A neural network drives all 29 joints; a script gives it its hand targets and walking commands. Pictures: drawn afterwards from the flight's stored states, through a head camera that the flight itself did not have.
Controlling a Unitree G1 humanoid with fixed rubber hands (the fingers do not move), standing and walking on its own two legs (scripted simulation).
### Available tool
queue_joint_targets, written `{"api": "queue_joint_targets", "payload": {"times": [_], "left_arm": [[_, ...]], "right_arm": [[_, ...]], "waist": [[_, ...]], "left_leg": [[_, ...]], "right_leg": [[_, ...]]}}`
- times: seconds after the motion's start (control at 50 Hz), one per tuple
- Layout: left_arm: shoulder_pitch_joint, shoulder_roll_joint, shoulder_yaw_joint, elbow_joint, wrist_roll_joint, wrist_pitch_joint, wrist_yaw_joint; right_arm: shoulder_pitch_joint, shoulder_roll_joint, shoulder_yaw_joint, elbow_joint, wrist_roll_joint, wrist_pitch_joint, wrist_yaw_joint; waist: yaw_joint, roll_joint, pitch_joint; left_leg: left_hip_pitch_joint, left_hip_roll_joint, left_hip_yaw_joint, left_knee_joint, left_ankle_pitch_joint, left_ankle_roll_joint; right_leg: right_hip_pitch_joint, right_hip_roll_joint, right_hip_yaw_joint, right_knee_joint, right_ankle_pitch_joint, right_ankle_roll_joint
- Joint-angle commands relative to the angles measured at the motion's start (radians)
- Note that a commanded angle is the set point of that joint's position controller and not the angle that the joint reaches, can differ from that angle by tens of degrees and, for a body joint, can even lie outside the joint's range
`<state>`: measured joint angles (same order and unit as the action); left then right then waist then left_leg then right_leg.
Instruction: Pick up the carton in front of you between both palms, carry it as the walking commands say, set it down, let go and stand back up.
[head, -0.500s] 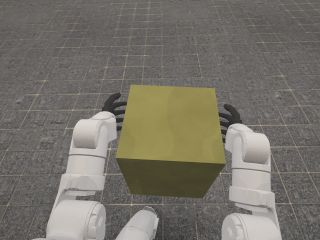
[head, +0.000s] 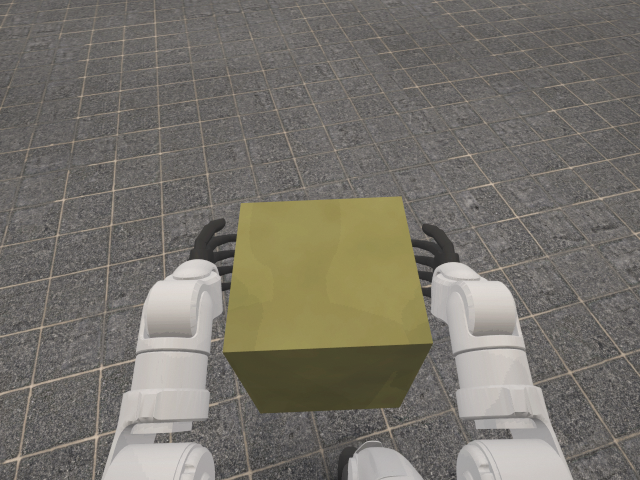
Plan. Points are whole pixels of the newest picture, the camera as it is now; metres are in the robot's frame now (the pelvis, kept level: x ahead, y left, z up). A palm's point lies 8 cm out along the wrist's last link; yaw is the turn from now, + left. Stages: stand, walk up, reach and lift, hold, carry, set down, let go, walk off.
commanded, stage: carry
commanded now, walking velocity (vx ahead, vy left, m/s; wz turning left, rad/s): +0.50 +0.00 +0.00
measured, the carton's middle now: (325, 312) +0.34 -0.02 -0.03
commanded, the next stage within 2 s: none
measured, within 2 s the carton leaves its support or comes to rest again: neither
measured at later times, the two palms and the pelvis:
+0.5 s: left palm (183, 107) +0.57 +0.17 +0.15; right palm (393, 102) +0.58 -0.13 +0.14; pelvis +0.26 +0.01 +0.03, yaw +1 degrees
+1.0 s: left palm (231, 48) +0.79 +0.13 +0.13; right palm (394, 49) +0.79 -0.17 +0.11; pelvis +0.53 -0.02 +0.02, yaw +1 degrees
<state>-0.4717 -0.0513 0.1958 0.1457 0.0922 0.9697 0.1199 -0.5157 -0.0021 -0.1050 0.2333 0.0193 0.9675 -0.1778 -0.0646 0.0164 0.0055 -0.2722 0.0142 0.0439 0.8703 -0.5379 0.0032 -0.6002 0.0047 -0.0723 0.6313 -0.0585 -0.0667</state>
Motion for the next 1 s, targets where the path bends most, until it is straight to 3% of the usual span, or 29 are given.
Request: {"api": "queue_joint_targets", "payload": {"times": [0.0, 0.04, 0.08, 0.18, 0.2, 0.22, 0.28, 0.36, 0.38, 0.44, 0.46, 0.48, 0.5, 0.52, 0.54, 0.56, 0.58, 0.6, 0.62, 0.66, 0.72, 0.76, 0.78, 0.84, 0.88, 0.92, 0.94, 0.96, 0.98], "left_arm": [[-0.55, -0.979, -0.667, -0.085, -0.378, -0.009, -0.226], [-0.689, -1.007, -0.685, -0.193, -0.443, 0.001, -0.221], [-0.714, -1.048, -0.706, -0.182, -0.458, 0.033, -0.235], [-0.749, -1.036, -0.711, -0.228, -0.506, 0.073, -0.254], [-0.73, -1.001, -0.692, -0.229, -0.499, 0.084, -0.26], [-0.749, -1.005, -0.703, -0.237, -0.509, 0.095, -0.26], [-0.663, -1.012, -0.683, -0.186, -0.503, 0.145, -0.271], [-0.568, -0.961, -0.654, -0.216, -0.463, 0.197, -0.284], [-0.581, -0.961, -0.646, -0.255, -0.443, 0.198, -0.286], [-0.553, -0.996, -0.651, -0.25, -0.438, 0.23, -0.283], [-0.488, -1.007, -0.668, -0.259, -0.417, 0.241, -0.277], [-0.406, -1.001, -0.654, -0.229, -0.394, 0.248, -0.28], [-0.508, -1.023, -0.684, -0.271, -0.408, 0.249, -0.286], [-0.551, -1.053, -0.703, -0.296, -0.435, 0.266, -0.291], [-0.564, -1.081, -0.729, -0.353, -0.451, 0.268, -0.299], [-0.499, -1.065, -0.731, -0.362, -0.444, 0.254, -0.301], [-0.489, -1.099, -0.726, -0.331, -0.446, 0.253, -0.297], [-0.43, -1.101, -0.748, -0.344, -0.437, 0.242, -0.298], [-0.434, -1.131, -0.753, -0.406, -0.444, 0.235, -0.295], [-0.369, -1.124, -0.779, -0.444, -0.423, 0.229, -0.283], [-0.224, -1.082, -0.799, -0.411, -0.366, 0.224, -0.274], [-0.254, -1.086, -0.795, -0.461, -0.389, 0.216, -0.275], [-0.247, -1.066, -0.794, -0.475, -0.382, 0.214, -0.276], [-0.231, -1.05, -0.818, -0.466, -0.395, 0.223, -0.283], [-0.216, -1.009, -0.801, -0.476, -0.391, 0.235, -0.295], [-0.156, -1.003, -0.799, -0.399, -0.395, 0.247, -0.3], [-0.193, -0.988, -0.788, -0.435, -0.389, 0.237, -0.297], [-0.119, -0.997, -0.785, -0.377, -0.387, 0.241, -0.302], [-0.173, -0.986, -0.789, -0.408, -0.4, 0.237, -0.301]], "right_arm": [[-0.701, 1.176, 0.698, -0.225, 0.413, -0.011, 0.29], [-0.64, 1.165, 0.664, -0.197, 0.39, 0.001, 0.276], [-0.731, 1.172, 0.629, -0.231, 0.396, 0.012, 0.271], [-0.634, 1.12, 0.61, -0.241, 0.327, 0.04, 0.245], [-0.629, 1.148, 0.63, -0.215, 0.315, 0.054, 0.234], [-0.621, 1.114, 0.618, -0.244, 0.296, 0.063, 0.228], [-0.612, 1.099, 0.603, -0.281, 0.303, 0.109, 0.227], [-0.538, 1.112, 0.625, -0.276, 0.299, 0.184, 0.243], [-0.589, 1.108, 0.636, -0.37, 0.316, 0.181, 0.26], [-0.539, 1.142, 0.627, -0.347, 0.331, 0.232, 0.288], [-0.483, 1.148, 0.63, -0.342, 0.321, 0.241, 0.295], [-0.412, 1.129, 0.628, -0.317, 0.313, 0.246, 0.303], [-0.432, 1.161, 0.621, -0.32, 0.307, 0.25, 0.319], [-0.403, 1.13, 0.6, -0.295, 0.278, 0.245, 0.324], [-0.434, 1.169, 0.616, -0.34, 0.309, 0.242, 0.324], [-0.375, 1.15, 0.626, -0.394, 0.295, 0.235, 0.327], [-0.418, 1.184, 0.631, -0.426, 0.316, 0.236, 0.327], [-0.422, 1.193, 0.649, -0.488, 0.313, 0.233, 0.329], [-0.35, 1.206, 0.671, -0.471, 0.317, 0.239, 0.334], [-0.313, 1.191, 0.679, -0.557, 0.326, 0.225, 0.347], [-0.228, 1.158, 0.684, -0.548, 0.337, 0.227, 0.371], [-0.202, 1.137, 0.701, -0.538, 0.336, 0.228, 0.372], [-0.189, 1.128, 0.69, -0.531, 0.336, 0.224, 0.379], [-0.189, 1.1, 0.694, -0.539, 0.316, 0.228, 0.371], [-0.155, 1.09, 0.692, -0.512, 0.302, 0.229, 0.366], [-0.075, 1.071, 0.681, -0.474, 0.261, 0.233, 0.355], [-0.111, 1.086, 0.705, -0.465, 0.279, 0.235, 0.357], [-0.124, 1.077, 0.708, -0.491, 0.277, 0.236, 0.352], [-0.088, 1.082, 0.711, -0.452, 0.278, 0.239, 0.352]], "waist": [[0.079, -0.257, -0.694], [0.093, -0.192, -0.571], [0.087, -0.076, -0.558], [0.084, -0.114, -0.537], [0.077, -0.148, -0.513], [0.084, -0.168, -0.495], [0.084, -0.142, -0.443], [0.095, -0.182, -0.355], [0.092, -0.153, -0.329], [0.082, -0.147, -0.338], [0.086, -0.119, -0.373], [0.078, -0.111, -0.428], [0.047, 0.019, -0.496], [0.05, 0.222, -0.525], [0.043, 0.264, -0.476], [0.046, 0.158, -0.454], [0.041, 0.087, -0.455], [0.046, 0.077, -0.414], [0.05, 0.008, -0.412], [0.047, 0.133, -0.436], [0.05, 0.153, -0.329], [0.051, 0.079, -0.324], [0.051, 0.119, -0.319], [0.051, 0.112, -0.271], [0.052, 0.173, -0.252], [0.049, 0.158, -0.203], [0.06, 0.109, -0.218], [0.071, 0.085, -0.276], [0.086, 0.023, -0.336]], "left_leg": [[-0.42, -0.037, -0.073, 0.367, -0.01, -0.01], [-0.465, 0.016, -0.047, 0.356, 0.044, -0.005], [-0.413, 0.049, -0.054, 0.233, 0.155, -0.012], [-0.374, 0.025, 0.014, -0.003, 0.199, -0.042], [-0.399, 0.016, 0.041, -0.002, 0.227, -0.048], [-0.44, 0.031, 0.026, -0.017, 0.247, -0.038], [-0.443, 0.033, 0.051, -0.138, 0.326, -0.042], [-0.373, 0.008, 0.105, -0.316, 0.403, -0.028], [-0.373, 0.0, 0.104, -0.353, 0.449, -0.027], [-0.145, -0.006, 0.143, -0.474, 0.54, -0.003], [0.013, -0.03, 0.183, -0.534, 0.522, 0.003], [0.204, 0.01, 0.154, -0.518, 0.52, 0.014], [0.43, 0.166, -0.04, -0.511, 0.49, 0.061], [0.583, 0.405, -0.474, -0.566, 0.418, 0.215], [0.592, 0.444, -0.587, -0.606, 0.403, 0.275], [0.526, 0.46, -0.543, -0.61, 0.319, 0.267], [0.485, 0.413, -0.457, -0.626, 0.343, 0.249], [0.396, 0.362, -0.35, -0.65, 0.353, 0.181], [0.362, 0.328, -0.269, -0.666, 0.389, 0.15], [0.317, 0.274, -0.13, -0.689, 0.391, 0.132], [0.264, 0.26, -0.094, -0.746, 0.295, 0.114], [0.311, 0.275, -0.092, -0.734, 0.376, 0.122], [0.334, 0.277, -0.055, -0.719, 0.431, 0.127], [0.314, 0.224, 0.007, -0.702, 0.562, 0.116], [0.27, 0.233, 0.044, -0.68, 0.512, 0.1], [0.249, 0.234, 0.036, -0.623, 0.505, 0.09], [0.233, 0.216, 0.087, -0.531, 0.578, 0.078], [0.173, 0.19, 0.124, -0.417, 0.517, 0.057], [0.03, 0.149, 0.152, -0.229, 0.484, 0.018]], "right_leg": [[0.972, -0.408, 0.7, -0.254, -0.018, -0.164], [0.867, -0.361, 0.576, -0.281, 0.087, -0.132], [0.794, -0.312, 0.411, -0.295, 0.199, -0.103], [0.814, -0.271, 0.271, -0.345, 0.262, -0.092], [0.825, -0.265, 0.242, -0.355, 0.302, -0.064], [0.857, -0.279, 0.266, -0.353, 0.322, -0.065], [0.845, -0.252, 0.193, -0.355, 0.328, -0.078], [0.784, -0.22, 0.124, -0.369, 0.351, -0.076], [0.809, -0.206, 0.092, -0.345, 0.452, -0.064], [0.71, -0.223, 0.053, -0.289, 0.381, -0.029], [0.634, -0.182, 0.017, -0.186, 0.363, -0.019], [0.537, -0.159, -0.039, -0.063, 0.295, 0.017], [0.335, -0.137, -0.041, 0.151, 0.082, 0.05], [0.041, 0.0, -0.061, 0.384, -0.282, 0.074], [-0.119, 0.0, 0.028, 0.509, -0.461, 0.058], [-0.163, -0.063, 0.091, 0.547, -0.464, 0.036], [-0.153, -0.074, 0.083, 0.545, -0.405, 0.038], [-0.114, -0.118, 0.079, 0.477, -0.322, 0.045], [-0.073, -0.119, 0.071, 0.388, -0.292, 0.059], [0.018, -0.093, 0.006, 0.254, -0.269, 0.087], [-0.027, -0.103, -0.03, 0.145, -0.13, 0.097], [-0.04, -0.107, -0.025, 0.08, -0.086, 0.093], [-0.045, -0.119, -0.024, 0.058, -0.067, 0.09], [0.022, -0.08, -0.077, -0.053, -0.014, 0.082], [0.096, -0.104, -0.084, -0.093, 0.016, 0.07], [0.168, -0.058, -0.14, -0.178, -0.034, 0.066], [0.282, -0.044, -0.175, -0.215, -0.03, 0.062], [0.418, -0.009, -0.213, -0.225, -0.114, 0.058], [0.632, -0.115, -0.073, -0.227, -0.19, 0.045]]}}
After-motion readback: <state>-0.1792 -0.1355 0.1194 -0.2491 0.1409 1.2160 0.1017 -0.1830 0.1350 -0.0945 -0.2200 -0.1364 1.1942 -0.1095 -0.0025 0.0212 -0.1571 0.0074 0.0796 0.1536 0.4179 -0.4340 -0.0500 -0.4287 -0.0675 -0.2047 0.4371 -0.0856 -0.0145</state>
